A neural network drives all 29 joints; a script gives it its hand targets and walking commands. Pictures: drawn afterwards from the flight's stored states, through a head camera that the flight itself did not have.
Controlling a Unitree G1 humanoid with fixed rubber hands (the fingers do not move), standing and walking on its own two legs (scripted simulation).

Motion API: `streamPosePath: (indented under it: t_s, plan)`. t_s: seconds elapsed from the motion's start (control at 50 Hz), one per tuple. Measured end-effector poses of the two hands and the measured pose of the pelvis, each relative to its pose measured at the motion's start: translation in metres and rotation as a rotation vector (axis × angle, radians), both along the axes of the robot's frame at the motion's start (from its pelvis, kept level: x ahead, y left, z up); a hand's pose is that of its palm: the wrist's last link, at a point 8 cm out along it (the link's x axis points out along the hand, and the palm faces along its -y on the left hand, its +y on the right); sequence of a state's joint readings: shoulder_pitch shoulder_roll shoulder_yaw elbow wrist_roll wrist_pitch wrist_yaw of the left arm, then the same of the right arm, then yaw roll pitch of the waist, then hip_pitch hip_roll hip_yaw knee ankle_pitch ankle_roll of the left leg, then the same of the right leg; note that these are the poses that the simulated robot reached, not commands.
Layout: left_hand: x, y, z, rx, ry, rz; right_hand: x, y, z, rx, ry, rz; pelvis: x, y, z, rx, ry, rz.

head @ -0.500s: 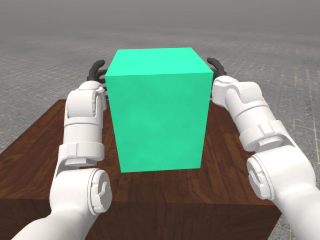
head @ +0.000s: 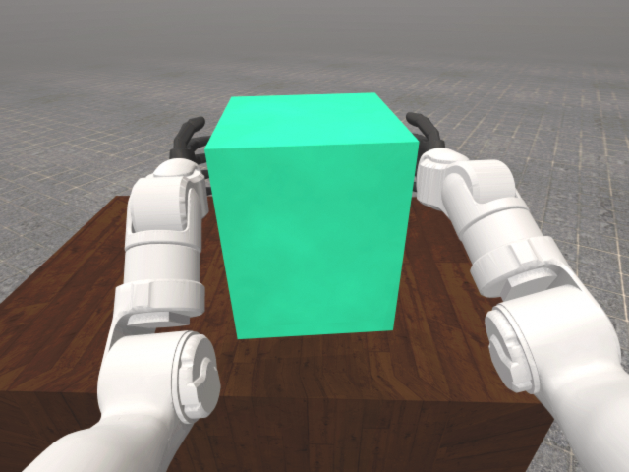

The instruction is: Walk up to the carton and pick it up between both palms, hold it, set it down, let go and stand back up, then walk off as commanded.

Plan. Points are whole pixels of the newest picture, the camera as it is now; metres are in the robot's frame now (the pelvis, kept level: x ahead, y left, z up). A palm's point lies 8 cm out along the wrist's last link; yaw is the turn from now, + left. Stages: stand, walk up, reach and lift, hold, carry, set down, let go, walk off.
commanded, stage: hold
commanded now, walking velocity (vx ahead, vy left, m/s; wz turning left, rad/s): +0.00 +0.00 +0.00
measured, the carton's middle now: (309, 209) +0.39 +0.01 +0.23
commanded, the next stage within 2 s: none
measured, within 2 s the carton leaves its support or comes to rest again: neither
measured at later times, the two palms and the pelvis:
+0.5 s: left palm (185, 176) +0.36 +0.15 +0.30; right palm (430, 168) +0.36 -0.14 +0.29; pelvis +0.00 +0.00 +0.00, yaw +0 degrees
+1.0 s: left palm (187, 176) +0.36 +0.15 +0.29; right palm (429, 168) +0.37 -0.14 +0.29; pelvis +0.00 +0.00 +0.00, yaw +0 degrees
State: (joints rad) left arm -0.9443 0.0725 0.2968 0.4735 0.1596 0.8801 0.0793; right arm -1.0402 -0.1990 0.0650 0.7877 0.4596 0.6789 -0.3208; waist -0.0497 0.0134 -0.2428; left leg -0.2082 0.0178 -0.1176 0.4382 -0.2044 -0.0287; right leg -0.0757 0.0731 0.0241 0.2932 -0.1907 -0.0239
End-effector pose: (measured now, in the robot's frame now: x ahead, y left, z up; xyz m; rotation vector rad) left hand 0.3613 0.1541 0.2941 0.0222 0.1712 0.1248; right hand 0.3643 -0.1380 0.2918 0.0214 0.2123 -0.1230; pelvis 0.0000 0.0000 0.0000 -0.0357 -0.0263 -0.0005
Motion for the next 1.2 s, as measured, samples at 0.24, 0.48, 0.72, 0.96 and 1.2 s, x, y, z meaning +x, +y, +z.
streamPosePath:
  t_s: [0.24, 0.48, 0.72, 0.96, 1.2]
  plan:
    - [-0.0012, 0.0011, 0.0007, 0.004, 0.003, -0.004, -0.002, 0.0011, 0.0013, 0.01, 0.003, -0.006, -0.0017, 0.0007, 0.0002, 0.0, -0.006, 0.006]
    - [-0.0016, -0.0002, 0.001, 0.011, -0.001, -0.003, -0.0021, -0.0002, 0.0009, 0.007, 0.0, -0.003, -0.0027, 0.0011, -0.0001, -0.002, 0.002, 0.0]
    - [-0.0012, -0.0001, 0.0025, 0.005, 0.004, 0.001, -0.0014, -0.0001, 0.0005, 0.013, 0.006, -0.002, -0.0019, 0.0001, -0.0001, 0.0, 0.001, 0.001]
    - [0.0026, -0.0006, -0.0007, 0.003, 0.005, -0.001, 0.0023, -0.0006, -0.0008, 0.004, 0.008, -0.002, 0.0001, -0.0013, 0.0001, 0.001, -0.003, 0.006]
    - [0.0027, -0.0048, -0.0021, 0.001, 0.003, -0.003, 0.0011, -0.0048, -0.0047, 0.008, 0.007, -0.005, 0.0021, -0.002, -0.0002, 0.001, -0.007, 0.002]
